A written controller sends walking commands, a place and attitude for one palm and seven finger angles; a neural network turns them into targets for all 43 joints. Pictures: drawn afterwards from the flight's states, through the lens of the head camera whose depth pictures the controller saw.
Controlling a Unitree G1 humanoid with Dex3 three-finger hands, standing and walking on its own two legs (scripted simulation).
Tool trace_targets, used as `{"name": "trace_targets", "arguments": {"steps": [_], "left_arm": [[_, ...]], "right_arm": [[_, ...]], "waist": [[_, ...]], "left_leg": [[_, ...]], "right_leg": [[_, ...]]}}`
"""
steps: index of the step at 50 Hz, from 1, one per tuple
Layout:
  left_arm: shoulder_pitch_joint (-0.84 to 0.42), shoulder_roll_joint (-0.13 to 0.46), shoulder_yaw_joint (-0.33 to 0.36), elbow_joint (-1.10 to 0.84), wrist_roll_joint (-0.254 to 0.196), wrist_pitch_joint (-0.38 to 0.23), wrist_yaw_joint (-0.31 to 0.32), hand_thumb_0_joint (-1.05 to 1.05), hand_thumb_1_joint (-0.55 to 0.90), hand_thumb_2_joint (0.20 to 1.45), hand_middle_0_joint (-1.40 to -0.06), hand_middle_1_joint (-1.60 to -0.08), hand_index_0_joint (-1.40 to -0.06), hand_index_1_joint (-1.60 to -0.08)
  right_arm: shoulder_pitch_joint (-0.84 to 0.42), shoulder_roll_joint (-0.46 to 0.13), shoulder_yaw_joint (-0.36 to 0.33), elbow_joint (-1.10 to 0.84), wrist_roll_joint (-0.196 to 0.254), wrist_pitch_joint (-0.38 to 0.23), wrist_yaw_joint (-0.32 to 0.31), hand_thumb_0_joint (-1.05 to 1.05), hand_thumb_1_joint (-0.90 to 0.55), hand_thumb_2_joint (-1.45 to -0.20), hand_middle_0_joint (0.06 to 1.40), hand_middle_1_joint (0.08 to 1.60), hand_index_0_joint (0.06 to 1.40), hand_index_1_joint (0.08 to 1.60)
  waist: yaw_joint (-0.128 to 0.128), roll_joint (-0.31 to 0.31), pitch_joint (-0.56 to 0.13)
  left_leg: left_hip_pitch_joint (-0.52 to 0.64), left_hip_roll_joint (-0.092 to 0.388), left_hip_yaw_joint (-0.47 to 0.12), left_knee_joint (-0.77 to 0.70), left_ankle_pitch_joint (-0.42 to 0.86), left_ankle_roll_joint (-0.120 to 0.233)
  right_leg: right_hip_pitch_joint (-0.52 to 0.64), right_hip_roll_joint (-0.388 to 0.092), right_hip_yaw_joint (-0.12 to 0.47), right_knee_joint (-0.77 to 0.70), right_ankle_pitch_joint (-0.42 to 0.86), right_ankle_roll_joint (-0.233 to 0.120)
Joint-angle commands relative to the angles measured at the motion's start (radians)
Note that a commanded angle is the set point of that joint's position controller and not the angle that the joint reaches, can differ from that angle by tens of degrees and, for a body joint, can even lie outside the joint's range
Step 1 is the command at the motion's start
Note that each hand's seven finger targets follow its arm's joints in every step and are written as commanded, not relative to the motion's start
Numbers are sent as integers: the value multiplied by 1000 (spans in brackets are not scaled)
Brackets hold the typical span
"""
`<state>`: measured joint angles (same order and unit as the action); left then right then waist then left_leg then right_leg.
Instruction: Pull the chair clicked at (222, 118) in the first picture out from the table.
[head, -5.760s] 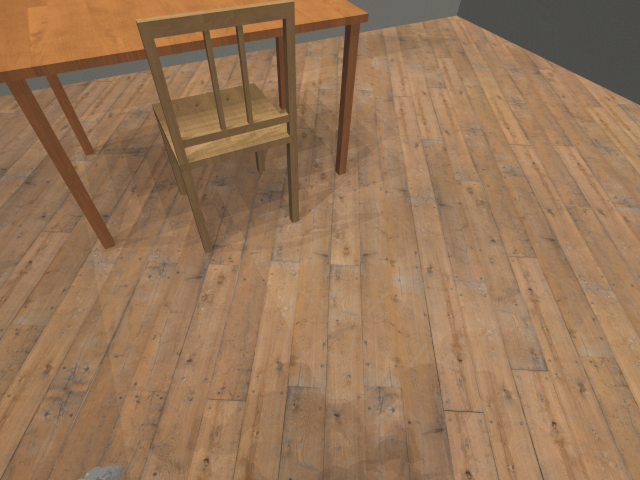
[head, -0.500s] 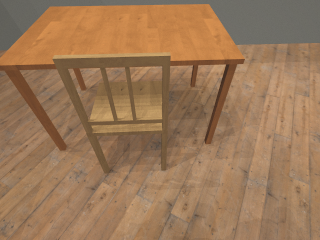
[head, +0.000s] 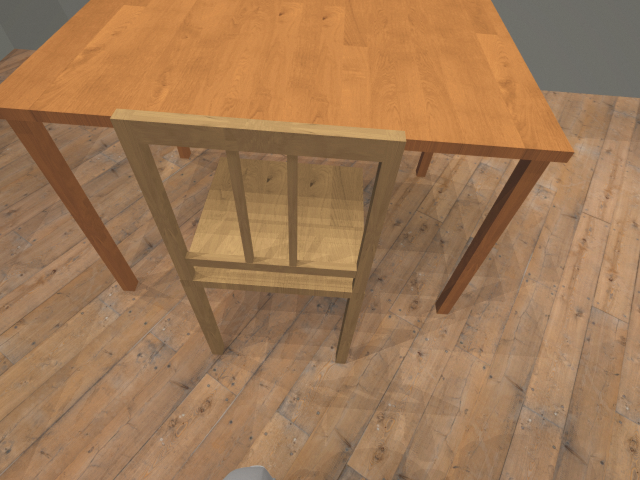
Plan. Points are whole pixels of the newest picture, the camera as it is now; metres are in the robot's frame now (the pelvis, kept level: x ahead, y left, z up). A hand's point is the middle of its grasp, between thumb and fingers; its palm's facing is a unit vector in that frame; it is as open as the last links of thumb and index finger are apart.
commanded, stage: take the last steps up to it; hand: left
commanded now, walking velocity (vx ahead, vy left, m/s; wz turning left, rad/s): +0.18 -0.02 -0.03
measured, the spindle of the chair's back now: (242, 212) +0.55 +0.20 -0.07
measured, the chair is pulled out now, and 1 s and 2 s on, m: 0.00 0.00 0.00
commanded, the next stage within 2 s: come to a stop and stand still in 0.08 s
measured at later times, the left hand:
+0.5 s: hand (217, 428) +0.20 +0.17 -0.15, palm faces +0.00 -0.97 -0.23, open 7.3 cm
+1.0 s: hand out of the picture +0.05 +0.20 -0.16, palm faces +0.00 -0.98 -0.21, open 7.4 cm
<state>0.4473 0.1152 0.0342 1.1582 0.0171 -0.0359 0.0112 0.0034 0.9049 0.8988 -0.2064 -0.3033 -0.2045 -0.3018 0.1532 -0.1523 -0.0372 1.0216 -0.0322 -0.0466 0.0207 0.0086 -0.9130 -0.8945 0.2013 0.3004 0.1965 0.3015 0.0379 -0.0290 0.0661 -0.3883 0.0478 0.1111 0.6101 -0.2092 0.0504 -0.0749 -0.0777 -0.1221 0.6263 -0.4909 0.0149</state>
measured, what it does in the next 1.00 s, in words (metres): steps on the spot: right foot, then left foot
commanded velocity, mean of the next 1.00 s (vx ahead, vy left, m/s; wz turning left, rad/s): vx -0.05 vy -0.03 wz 0.00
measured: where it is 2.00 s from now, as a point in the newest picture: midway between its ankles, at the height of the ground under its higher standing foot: outside the picture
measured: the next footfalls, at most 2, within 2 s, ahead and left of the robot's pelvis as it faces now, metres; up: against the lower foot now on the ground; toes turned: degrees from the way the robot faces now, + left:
right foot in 0.32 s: +0.18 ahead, -0.12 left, +0.00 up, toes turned -7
left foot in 0.66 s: +0.11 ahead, +0.13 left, +0.00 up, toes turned +5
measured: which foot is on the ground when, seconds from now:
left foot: down 0.00-0.38, up 0.40-0.64, down 0.66-1.00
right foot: up 0.00-0.30, down 0.32-0.66, up 0.68-0.96, down 0.98-1.00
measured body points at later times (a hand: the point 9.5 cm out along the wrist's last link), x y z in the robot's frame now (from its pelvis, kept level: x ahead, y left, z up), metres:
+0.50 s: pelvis +0.10 -0.01 +0.01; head +0.13 -0.02 +0.46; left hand +0.20 +0.22 -0.13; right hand +0.11 -0.23 -0.16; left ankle +0.05 +0.11 -0.69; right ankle +0.14 -0.12 -0.72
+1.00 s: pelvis +0.07 +0.02 +0.02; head +0.08 +0.02 +0.47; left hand +0.05 +0.25 -0.14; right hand +0.06 -0.20 -0.14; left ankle +0.07 +0.13 -0.72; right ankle +0.02 -0.09 -0.72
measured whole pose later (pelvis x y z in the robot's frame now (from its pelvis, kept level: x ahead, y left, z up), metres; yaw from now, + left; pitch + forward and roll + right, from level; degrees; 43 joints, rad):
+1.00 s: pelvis +0.07 +0.02 +0.02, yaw -2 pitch -1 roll +1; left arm 0.30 0.16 0.02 1.15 0.01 0.03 0.03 0.00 0.91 0.90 -0.20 -0.30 -0.20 -0.30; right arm 0.26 -0.13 -0.02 1.13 -0.01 0.00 -0.04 0.01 -0.93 -0.89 0.21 0.30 0.20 0.30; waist 0.00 -0.03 0.04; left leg -0.20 0.01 0.10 0.45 -0.24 0.01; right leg -0.13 -0.03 -0.02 0.46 -0.32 0.01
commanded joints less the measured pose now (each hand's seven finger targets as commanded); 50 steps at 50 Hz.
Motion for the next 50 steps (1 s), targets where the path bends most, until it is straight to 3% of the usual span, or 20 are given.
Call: {"name": "trace_targets", "arguments": {"steps": [1,3,6,10,13,14,15,17,19,20,22,25,30,31,33,34,37,44,47,50], "left_arm": [[-49,81,17,-104,-6,-17,8,0,900,900,-200,-300,-200,-300],[-87,81,21,-97,3,-11,-5,0,900,900,-200,-300,-200,-300],[-37,46,17,-85,6,11,-6,0,900,900,-200,-300,-200,-300],[-95,37,4,-109,6,20,-2,0,900,900,-200,-300,-200,-300],[-80,60,-2,-99,3,19,13,0,900,900,-200,-300,-200,-300],[-61,90,1,-91,4,15,17,0,900,900,-200,-300,-200,-300],[-56,148,7,-90,5,10,23,0,900,900,-200,-300,-200,-300],[-127,213,13,-113,1,11,26,0,900,900,-200,-300,-200,-300],[-136,240,26,-119,-1,17,36,0,900,900,-200,-300,-200,-300],[-148,241,28,-122,3,23,41,0,900,900,-200,-300,-200,-300],[-181,243,39,-135,8,34,48,0,900,900,-200,-300,-200,-300],[-233,247,53,-172,16,49,51,0,900,900,-200,-300,-200,-300],[-289,226,56,-197,11,62,44,0,900,900,-200,-300,-200,-300],[-280,197,49,-195,4,66,39,0,900,900,-200,-300,-200,-300],[-247,101,30,-210,-7,73,31,0,900,900,-200,-300,-200,-300],[-267,118,31,-189,1,87,35,0,900,900,-200,-300,-200,-300],[-181,116,30,-126,4,83,17,0,900,900,-200,-300,-200,-300],[-173,80,-3,-92,-4,65,13,0,900,900,-200,-300,-200,-300],[-82,83,-10,-45,-7,51,21,0,900,900,-200,-300,-200,-300],[-69,111,-21,-17,-7,29,31,0,900,900,-200,-300,-200,-300]], "right_arm": [[278,-223,-51,36,13,-3,-48,0,-900,-900,200,300,200,300],[163,-125,-24,6,10,-16,-49,0,-900,-900,200,300,200,300],[126,-92,-14,1,11,-29,-53,0,-900,-900,200,300,200,300],[114,-111,-12,5,7,-17,-51,0,-900,-900,200,300,200,300],[85,-111,-1,16,9,-2,-57,0,-900,-900,200,300,200,300],[83,-106,-1,24,15,3,-57,0,-900,-900,200,300,200,300],[102,-86,-1,27,22,9,-57,0,-900,-900,200,300,200,300],[149,-63,-7,35,33,37,-55,0,-900,-900,200,300,200,300],[172,-68,-17,41,31,65,-56,0,-900,-900,200,300,200,300],[152,-70,-20,33,31,71,-58,0,-900,-900,200,300,200,300],[132,-66,-25,27,34,78,-61,0,-900,-900,200,300,200,300],[122,-55,-30,7,32,89,-54,0,-900,-900,200,300,200,300],[233,-36,-24,21,27,77,-47,0,-900,-900,200,300,200,300],[249,-50,-22,26,23,65,-46,0,-900,-900,200,300,200,300],[175,-146,-27,-21,8,47,-48,0,-900,-900,200,300,200,300],[122,-134,-19,-21,5,41,-59,0,-900,-900,200,300,200,300],[49,-107,-2,-17,6,37,-70,0,-900,-900,200,300,200,300],[170,-129,-13,65,8,39,-73,0,-900,-900,200,300,200,300],[171,-118,-10,86,21,39,-72,0,-900,-900,200,300,200,300],[169,-51,8,91,32,34,-63,0,-900,-900,200,300,200,300]], "waist": [[-118,245,-138],[-67,112,-21],[-19,143,-67],[-23,138,-49],[4,115,-48],[14,92,-59],[3,24,-84],[-39,-37,-60],[-30,-195,-125],[-18,-208,-122],[-14,-128,-119],[-17,-118,-130],[-72,-130,-150],[-77,-73,-145],[-43,283,-65],[-51,284,-22],[-5,150,22],[-67,158,-24],[-35,116,-61],[-57,37,-35]], "left_leg": [[415,369,-467,-346,91,188],[243,301,-325,-375,140,158],[216,234,-156,-357,377,138],[207,216,-106,-326,457,134],[196,184,-73,-217,560,68],[197,149,-62,-165,489,23],[166,92,-52,-131,327,-27],[128,16,-45,-96,44,-66],[124,-12,-21,57,-261,-87],[81,-12,-44,141,-355,-89],[37,-20,-83,258,-382,-89],[33,-30,-105,287,-358,-95],[229,-33,-50,-105,-59,-89],[297,-7,-60,-219,37,-80],[149,272,-372,-389,161,42],[48,286,-397,-436,74,69],[70,218,-293,-416,-8,86],[306,217,-272,-352,204,104],[287,170,-226,-265,257,59],[253,61,-132,-228,152,-32]], "right_leg": [[-513,19,96,627,-51,-57],[-487,-35,115,585,62,-41],[-380,-30,84,410,102,-16],[-304,-1,51,165,151,-9],[-155,12,44,-69,331,-2],[-94,0,53,-179,468,1],[-31,-58,151,-183,757,-20],[-43,-198,240,-127,1131,-118],[-7,-267,274,-171,1291,-193],[6,-288,291,-181,1316,-226],[21,-297,278,-178,1299,-262],[-24,-274,240,-188,1136,-243],[-156,-185,191,-153,675,-141],[-207,-126,162,-99,525,-96],[-297,43,72,97,31,0],[-256,43,146,215,-22,2],[-280,44,169,284,81,-2],[-250,35,103,-2,44,4],[-96,35,88,-269,261,-4],[-79,-58,187,-308,472,-47]]}}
